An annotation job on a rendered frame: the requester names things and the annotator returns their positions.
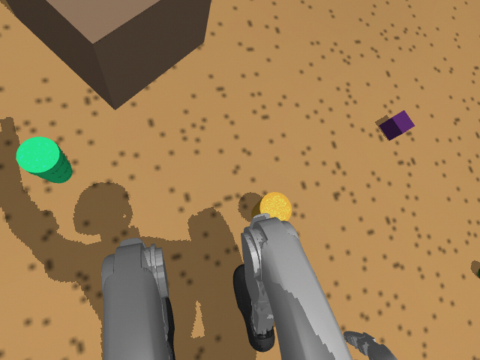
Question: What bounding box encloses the right robot hand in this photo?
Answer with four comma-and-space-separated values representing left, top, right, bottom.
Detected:
343, 331, 397, 360

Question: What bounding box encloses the right robot foot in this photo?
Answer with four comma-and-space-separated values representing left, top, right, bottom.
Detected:
233, 264, 275, 352

